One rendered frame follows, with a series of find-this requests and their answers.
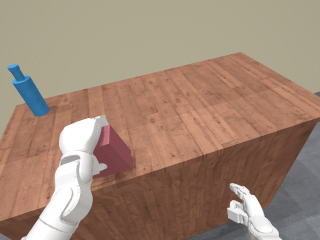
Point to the sponge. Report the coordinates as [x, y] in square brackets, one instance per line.
[112, 151]

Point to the robot right hand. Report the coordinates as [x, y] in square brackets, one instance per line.
[250, 206]

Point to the robot left forearm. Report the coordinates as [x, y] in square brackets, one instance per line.
[71, 201]

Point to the robot right forearm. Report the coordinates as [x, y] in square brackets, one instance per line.
[260, 228]

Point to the robot left hand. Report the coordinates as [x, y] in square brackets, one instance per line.
[83, 136]

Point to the table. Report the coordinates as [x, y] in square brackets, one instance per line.
[192, 131]

